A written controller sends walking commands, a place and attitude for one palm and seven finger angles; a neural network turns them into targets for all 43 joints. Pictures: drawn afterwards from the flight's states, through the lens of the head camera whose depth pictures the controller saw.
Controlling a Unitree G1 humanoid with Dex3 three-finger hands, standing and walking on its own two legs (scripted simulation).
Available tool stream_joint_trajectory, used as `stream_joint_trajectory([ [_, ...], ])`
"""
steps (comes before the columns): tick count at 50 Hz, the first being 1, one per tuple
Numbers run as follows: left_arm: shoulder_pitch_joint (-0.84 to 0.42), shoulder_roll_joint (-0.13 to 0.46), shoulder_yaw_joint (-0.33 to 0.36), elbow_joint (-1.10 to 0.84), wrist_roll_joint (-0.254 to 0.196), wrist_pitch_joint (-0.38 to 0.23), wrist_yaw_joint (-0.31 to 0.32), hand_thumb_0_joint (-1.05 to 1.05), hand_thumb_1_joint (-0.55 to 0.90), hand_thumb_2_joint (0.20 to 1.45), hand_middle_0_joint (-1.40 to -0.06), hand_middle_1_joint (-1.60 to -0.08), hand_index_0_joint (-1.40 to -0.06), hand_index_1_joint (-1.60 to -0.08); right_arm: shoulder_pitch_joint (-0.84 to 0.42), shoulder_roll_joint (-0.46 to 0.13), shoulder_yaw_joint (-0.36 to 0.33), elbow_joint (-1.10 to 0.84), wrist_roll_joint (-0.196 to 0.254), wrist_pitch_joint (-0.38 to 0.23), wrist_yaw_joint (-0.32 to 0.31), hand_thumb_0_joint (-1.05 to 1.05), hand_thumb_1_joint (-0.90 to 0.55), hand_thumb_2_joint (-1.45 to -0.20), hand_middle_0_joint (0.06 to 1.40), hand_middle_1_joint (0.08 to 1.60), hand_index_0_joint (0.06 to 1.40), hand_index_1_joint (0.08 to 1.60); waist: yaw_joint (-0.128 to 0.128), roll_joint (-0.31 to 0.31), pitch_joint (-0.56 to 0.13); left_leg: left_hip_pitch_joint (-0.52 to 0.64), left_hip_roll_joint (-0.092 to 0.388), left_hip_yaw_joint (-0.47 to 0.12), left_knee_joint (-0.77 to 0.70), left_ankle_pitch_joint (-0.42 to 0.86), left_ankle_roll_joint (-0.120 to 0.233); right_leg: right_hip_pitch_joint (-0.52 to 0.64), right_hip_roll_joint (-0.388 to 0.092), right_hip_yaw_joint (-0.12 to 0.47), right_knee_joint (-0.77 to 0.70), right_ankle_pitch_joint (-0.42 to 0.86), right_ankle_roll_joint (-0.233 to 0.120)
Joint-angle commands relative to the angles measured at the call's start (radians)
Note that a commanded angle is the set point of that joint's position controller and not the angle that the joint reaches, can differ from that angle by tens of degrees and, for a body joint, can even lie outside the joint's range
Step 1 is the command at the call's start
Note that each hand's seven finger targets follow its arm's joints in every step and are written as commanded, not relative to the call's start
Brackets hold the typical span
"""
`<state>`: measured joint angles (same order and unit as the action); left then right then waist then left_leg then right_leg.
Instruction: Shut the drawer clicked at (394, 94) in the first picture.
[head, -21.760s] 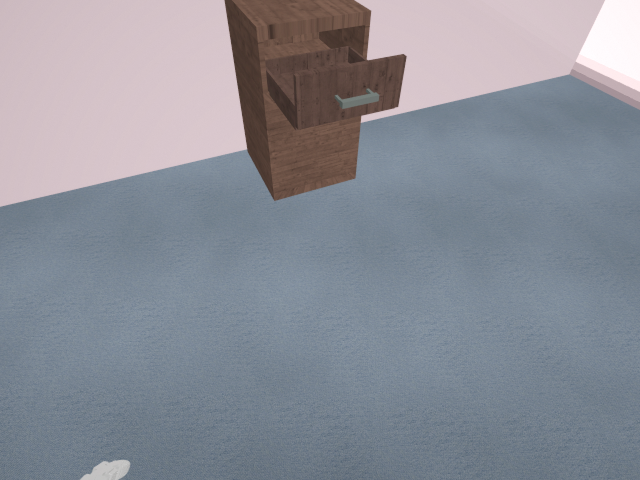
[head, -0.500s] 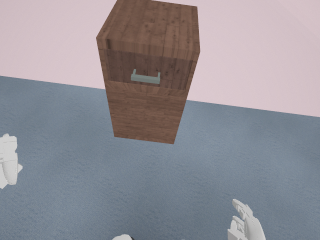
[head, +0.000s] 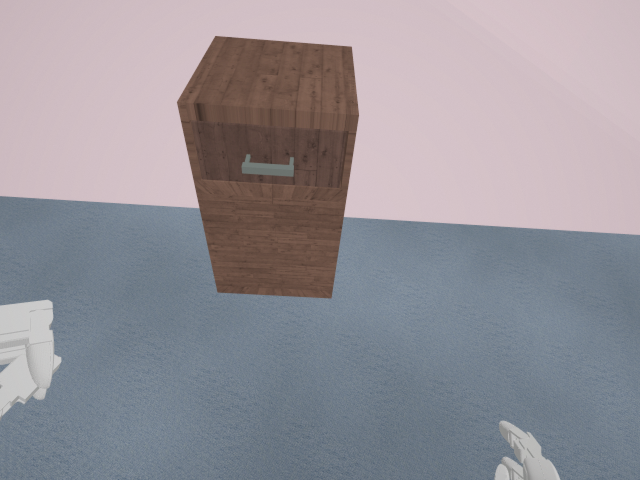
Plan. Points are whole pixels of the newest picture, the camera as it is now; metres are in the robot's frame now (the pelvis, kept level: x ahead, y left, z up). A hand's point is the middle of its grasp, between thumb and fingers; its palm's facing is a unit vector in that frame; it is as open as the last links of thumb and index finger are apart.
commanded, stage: stop stepping back and stand still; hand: left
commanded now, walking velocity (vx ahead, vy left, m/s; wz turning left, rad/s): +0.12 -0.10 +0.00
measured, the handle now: (269, 164) +0.88 +0.15 -0.13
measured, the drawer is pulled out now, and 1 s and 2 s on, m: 0.00 0.00 0.00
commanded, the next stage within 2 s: let the arm hang, fingers relaxed in 0.30 s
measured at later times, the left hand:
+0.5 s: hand (101, 382) +0.21 +0.25 +0.04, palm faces +0.23 -0.87 -0.44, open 3.1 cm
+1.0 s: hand out of the picture +0.00 +0.20 -0.16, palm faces +0.02 -0.97 -0.25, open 5.5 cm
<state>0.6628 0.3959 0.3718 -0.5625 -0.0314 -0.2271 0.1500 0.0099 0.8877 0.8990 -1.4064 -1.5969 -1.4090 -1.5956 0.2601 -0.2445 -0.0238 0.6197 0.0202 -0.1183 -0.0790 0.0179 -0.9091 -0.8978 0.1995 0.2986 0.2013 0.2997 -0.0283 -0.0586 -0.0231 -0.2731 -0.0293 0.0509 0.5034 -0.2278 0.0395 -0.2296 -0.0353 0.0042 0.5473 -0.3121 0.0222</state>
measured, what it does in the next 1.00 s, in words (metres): stands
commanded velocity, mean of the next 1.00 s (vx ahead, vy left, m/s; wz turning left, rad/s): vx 0.03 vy -0.01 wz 0.00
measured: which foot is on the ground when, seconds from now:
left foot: down 0.00-1.00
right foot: down 0.00-1.00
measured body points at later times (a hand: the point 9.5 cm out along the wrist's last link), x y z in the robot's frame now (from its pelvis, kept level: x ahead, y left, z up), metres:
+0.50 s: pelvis +0.00 +0.01 -0.01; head -0.01 +0.00 +0.44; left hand +0.20 +0.30 +0.07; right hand +0.15 -0.22 -0.12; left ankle +0.02 +0.10 -0.73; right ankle +0.00 -0.11 -0.74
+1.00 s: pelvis +0.01 +0.00 +0.01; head +0.03 +0.00 +0.46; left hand +0.00 +0.25 -0.14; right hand +0.01 -0.22 -0.15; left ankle +0.02 +0.10 -0.73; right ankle +0.00 -0.11 -0.73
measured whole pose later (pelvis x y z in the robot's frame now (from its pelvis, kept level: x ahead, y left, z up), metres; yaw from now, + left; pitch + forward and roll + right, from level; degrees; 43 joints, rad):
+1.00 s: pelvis +0.01 +0.00 +0.01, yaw +1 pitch -1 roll +0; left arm 0.29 0.20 0.00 1.06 0.01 0.02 0.03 0.00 0.91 0.90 -0.53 -0.68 -0.53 -0.66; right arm 0.29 -0.17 0.00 1.05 -0.01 0.01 -0.02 0.01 -0.91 -0.90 0.20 0.30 0.20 0.30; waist -0.01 0.02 0.06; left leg -0.20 -0.01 0.05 0.44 -0.22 0.03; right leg -0.16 -0.01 -0.03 0.43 -0.24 0.00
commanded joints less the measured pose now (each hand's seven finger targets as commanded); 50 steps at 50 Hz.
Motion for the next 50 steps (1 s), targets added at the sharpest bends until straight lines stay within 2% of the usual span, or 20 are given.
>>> stream_joint_trajectory([
  [1,-0.088,0.131,0.099,-0.198,0.013,-0.07,0.02,0.0,0.9,0.9,-1.4,-1.6,-1.4,-1.6,-0.132,-0.095,-0.02,-0.151,-0.009,-0.07,-0.011,0.0,-0.9,-0.9,0.2,0.3,0.2,0.3,0.016,0.223,0.059,-0.16,0.202,-0.226,-0.291,-0.406,0.058,0.051,0.026,-0.02,-0.023,-0.076,-0.023],
  [4,-0.096,0.124,0.098,-0.17,0.013,-0.061,0.018,0.0,0.9,0.9,-1.4,-1.6,-1.4,-1.6,-0.129,-0.092,-0.028,-0.154,-0.017,-0.062,-0.009,0.0,-0.9,-0.9,0.2,0.3,0.2,0.3,0.018,0.123,0.058,-0.176,0.134,-0.161,-0.194,-0.444,0.025,0.037,0.021,0.044,-0.126,-0.2,-0.059],
  [7,-0.094,0.134,0.097,-0.158,0.002,-0.047,0.014,0.0,0.9,0.9,-1.4,-1.6,-1.4,-1.6,-0.129,-0.075,-0.033,-0.149,-0.023,-0.043,-0.004,0.0,-0.9,-0.9,0.2,0.3,0.2,0.3,0.014,-0.103,0.061,-0.159,0.04,-0.033,0.209,-0.222,-0.012,-0.069,-0.163,0.357,-0.337,-0.433,-0.173],
  [8,-0.124,0.137,0.086,-0.181,0.001,-0.043,0.017,0.0,0.9,0.9,-1.4,-1.6,-1.4,-1.6,-0.126,-0.068,-0.026,-0.143,-0.019,-0.04,0.0,0.0,-0.9,-0.9,0.2,0.3,0.2,0.3,0.013,-0.131,0.05,-0.179,0.039,-0.021,0.304,-0.15,-0.015,-0.043,-0.222,0.407,-0.35,-0.342,-0.205],
  [10,-0.142,0.138,0.09,-0.191,0.0,-0.044,0.024,0.0,0.9,0.9,-1.4,-1.6,-1.4,-1.6,-0.109,-0.061,-0.018,-0.134,-0.02,-0.041,0.004,0.0,-0.9,-0.9,0.2,0.3,0.2,0.3,0.0,-0.084,-0.008,-0.125,0.063,-0.027,0.192,-0.106,-0.011,0.015,-0.221,0.306,-0.249,-0.097,-0.204],
  [12,-0.142,0.113,0.067,-0.186,-0.002,-0.043,0.02,0.0,0.9,0.9,-1.4,-1.6,-1.4,-1.6,-0.122,-0.063,-0.013,-0.138,-0.02,-0.046,-0.005,0.0,-0.9,-0.9,0.2,0.3,0.2,0.3,-0.006,0.056,0.017,0.095,0.088,-0.075,-0.049,-0.162,0.004,-0.181,-0.108,0.132,-0.132,-0.238,-0.115],
  [14,-0.144,0.11,0.067,-0.256,0.008,-0.055,0.023,0.0,0.9,0.9,-1.4,-1.6,-1.4,-1.6,-0.132,-0.085,-0.004,-0.161,-0.019,-0.053,-0.012,0.0,-0.9,-0.9,0.2,0.3,0.2,0.3,-0.004,0.365,0.041,0.111,0.3,-0.428,-0.303,-0.367,0.089,-0.274,0.061,-0.032,0.209,-0.162,-0.027],
  [15,-0.147,0.136,0.089,-0.247,0.017,-0.055,0.025,0.0,0.9,0.9,-1.4,-1.6,-1.4,-1.6,-0.13,-0.055,0.002,-0.158,-0.022,-0.06,-0.011,0.0,-0.9,-0.9,0.2,0.3,0.2,0.3,0.0,0.322,0.055,0.064,0.328,-0.455,-0.327,-0.316,0.126,-0.267,0.049,-0.011,0.304,-0.183,-0.023],
  [17,-0.169,0.165,0.115,-0.253,0.017,-0.051,0.022,0.0,0.9,0.9,-1.4,-1.6,-1.4,-1.6,-0.126,-0.049,0.003,-0.144,-0.031,-0.075,-0.005,0.0,-0.9,-0.9,0.2,0.3,0.2,0.3,0.009,0.234,0.064,0.01,0.316,-0.412,-0.311,-0.202,0.122,-0.216,0.016,0.012,0.296,-0.16,-0.022],
  [19,-0.104,0.144,0.105,-0.231,0.015,-0.047,0.022,0.0,0.9,0.9,-1.4,-1.6,-1.4,-1.6,-0.117,-0.054,0.007,-0.136,-0.027,-0.083,0.005,0.0,-0.9,-0.9,0.2,0.3,0.2,0.3,0.024,0.176,0.028,0.01,0.27,-0.259,-0.215,0.025,0.09,-0.089,0.011,-0.023,0.089,-0.101,-0.014],
  [20,-0.197,-0.078,-0.265,0.621,0.095,0.148,-0.111,0.0,0.9,0.9,-1.4,-1.6,-1.4,-1.6,-0.152,-0.192,-0.071,0.093,-0.041,-0.065,0.079,0.0,-0.9,-0.9,0.2,0.3,0.2,0.3,-0.004,0.104,0.011,0.014,0.169,-0.158,0.057,0.405,0.044,-0.143,-0.044,0.007,0.069,0.185,-0.021],
  [22,-0.151,-0.119,-0.29,0.674,0.074,0.242,-0.133,0.0,0.9,0.9,-1.32,-1.513,-1.32,-1.513,-0.045,-0.065,-0.055,0.042,-0.018,0.023,0.078,0.0,-0.9,-0.9,0.2,0.3,0.2,0.3,0.004,-0.027,-0.097,-0.02,0.113,-0.056,0.146,0.163,-0.019,-0.017,-0.118,0.094,-0.023,0.461,-0.049],
  [24,-0.266,-0.073,-0.277,0.757,0.067,0.227,-0.15,0.0,0.9,0.9,-1.24,-1.427,-1.24,-1.427,0.0,-0.053,-0.033,0.066,-0.024,0.052,0.091,0.0,-0.9,-0.9,0.2,0.3,0.2,0.3,-0.019,-0.081,-0.028,-0.042,0.08,-0.098,0.096,-0.107,-0.004,-0.153,-0.145,0.087,-0.062,0.101,-0.081],
  [25,-0.285,-0.068,-0.276,0.8,0.069,0.232,-0.149,0.0,0.9,0.9,-1.2,-1.383,-1.2,-1.383,0.006,-0.056,-0.026,0.069,-0.037,0.069,0.09,0.0,-0.9,-0.9,0.2,0.3,0.2,0.3,-0.009,-0.122,0.001,-0.064,0.086,-0.112,0.082,-0.068,0.011,-0.148,-0.107,0.062,-0.055,0.025,-0.074],
  [27,-0.326,-0.061,-0.283,0.915,0.071,0.232,-0.139,0.0,0.9,0.9,-1.12,-1.297,-1.12,-1.297,-0.022,-0.076,-0.029,0.081,-0.051,0.081,0.085,0.0,-0.9,-0.9,0.2,0.3,0.2,0.3,0.011,-0.222,-0.01,-0.088,0.078,-0.098,0.103,0.117,0.012,-0.049,-0.095,0.065,-0.035,0.225,-0.085],
  [29,-0.349,-0.062,-0.297,1.036,0.06,0.23,-0.133,0.0,0.9,0.9,-1.04,-1.21,-1.04,-1.21,-0.031,-0.084,-0.025,0.115,-0.053,0.086,0.078,0.0,-0.9,-0.9,0.2,0.3,0.2,0.3,0.015,-0.123,-0.022,-0.01,0.087,-0.111,0.054,0.238,0.009,-0.027,-0.093,0.068,-0.019,0.352,-0.082],
  [32,-0.365,-0.056,-0.312,1.194,0.049,0.231,-0.126,0.0,0.9,0.9,-0.92,-1.08,-0.92,-1.08,-0.034,-0.084,-0.011,0.178,-0.048,0.09,0.068,0.0,-0.9,-0.9,0.2,0.3,0.2,0.3,0.034,0.152,0.009,0.004,0.129,-0.158,-0.054,0.323,0.027,0.005,-0.041,0.04,-0.02,0.21,-0.05],
  [36,-0.328,-0.098,-0.313,1.345,0.044,0.225,-0.121,0.0,0.9,0.9,-0.76,-0.907,-0.76,-0.907,-0.005,-0.04,-0.008,0.25,-0.048,0.101,0.056,0.0,-0.9,-0.9,0.2,0.3,0.2,0.3,0.038,0.297,-0.024,0.051,0.127,-0.139,-0.098,0.202,0.026,0.051,-0.035,0.036,-0.101,0.144,-0.062],
  [42,-0.375,-0.086,-0.335,1.482,0.042,0.215,-0.125,0.0,0.9,0.9,-0.52,-0.647,-0.52,-0.647,0.06,-0.039,-0.013,0.33,-0.035,0.109,0.052,0.0,-0.9,-0.9,0.2,0.3,0.2,0.3,0.02,0.069,-0.005,0.093,0.129,-0.123,-0.102,0.175,0.014,0.061,-0.058,0.047,-0.173,0.208,-0.071],
  [50,-0.35,-0.111,-0.354,1.608,0.038,0.215,-0.119,0.0,0.9,0.9,-0.2,-0.3,-0.2,-0.3,0.081,-0.02,-0.004,0.423,-0.033,0.113,0.048,0.0,-0.9,-0.9,0.2,0.3,0.2,0.3,0.018,0.044,0.068,0.122,0.13,-0.111,-0.153,0.117,0.012,0.014,-0.058,0.057,-0.221,0.136,-0.066],
])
